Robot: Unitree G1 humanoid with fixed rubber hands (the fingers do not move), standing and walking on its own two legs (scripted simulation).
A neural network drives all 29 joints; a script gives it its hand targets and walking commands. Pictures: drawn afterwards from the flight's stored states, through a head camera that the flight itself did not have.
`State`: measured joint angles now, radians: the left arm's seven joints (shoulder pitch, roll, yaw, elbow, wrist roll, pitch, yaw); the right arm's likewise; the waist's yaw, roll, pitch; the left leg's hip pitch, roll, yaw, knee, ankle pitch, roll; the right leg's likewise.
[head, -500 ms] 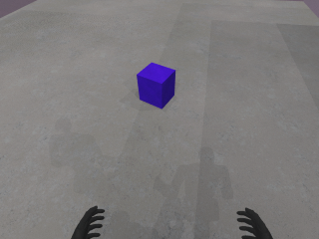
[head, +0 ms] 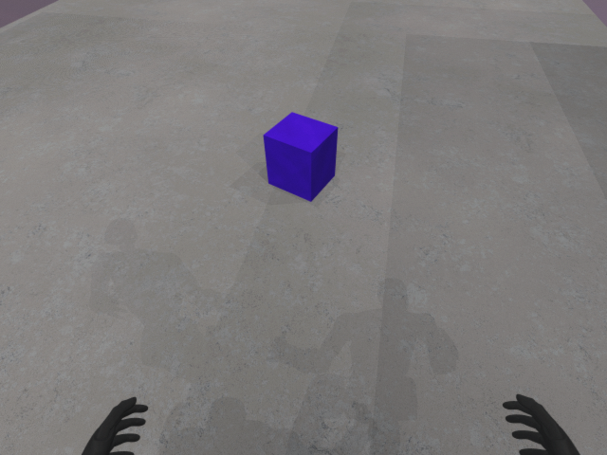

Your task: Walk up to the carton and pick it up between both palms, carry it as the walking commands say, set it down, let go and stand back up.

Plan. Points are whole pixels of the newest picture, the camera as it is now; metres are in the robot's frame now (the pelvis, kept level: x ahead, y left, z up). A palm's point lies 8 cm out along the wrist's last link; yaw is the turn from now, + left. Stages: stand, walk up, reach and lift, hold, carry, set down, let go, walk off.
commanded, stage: stand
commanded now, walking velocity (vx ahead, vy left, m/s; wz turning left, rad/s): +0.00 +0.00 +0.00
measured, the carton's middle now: (301, 156) +1.51 +0.08 -0.61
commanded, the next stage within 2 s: walk up in 1.22 s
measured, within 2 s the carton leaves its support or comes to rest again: neither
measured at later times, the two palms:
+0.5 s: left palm out of the picture +0.13 +0.30 -0.07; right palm out of the picture +0.13 -0.31 -0.07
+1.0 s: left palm out of the picture +0.11 +0.30 -0.07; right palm out of the picture +0.10 -0.32 -0.07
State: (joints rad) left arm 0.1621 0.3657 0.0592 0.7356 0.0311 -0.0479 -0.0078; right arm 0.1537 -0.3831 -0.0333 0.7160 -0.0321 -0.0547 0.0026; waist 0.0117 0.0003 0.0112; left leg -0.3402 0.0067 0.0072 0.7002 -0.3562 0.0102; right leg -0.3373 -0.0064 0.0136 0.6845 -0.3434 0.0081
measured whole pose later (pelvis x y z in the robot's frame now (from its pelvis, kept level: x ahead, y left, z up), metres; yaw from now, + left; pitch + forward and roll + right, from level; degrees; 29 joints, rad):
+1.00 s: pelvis +0.00 -0.01 +0.03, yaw -1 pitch -2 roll +0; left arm 0.07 0.39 0.02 1.06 0.01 -0.03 -0.01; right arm 0.09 -0.40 0.01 1.04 -0.01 -0.03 0.00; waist 0.00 0.00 0.04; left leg -0.14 0.02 0.02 0.36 -0.19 -0.01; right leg -0.14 0.00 0.02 0.35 -0.18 0.00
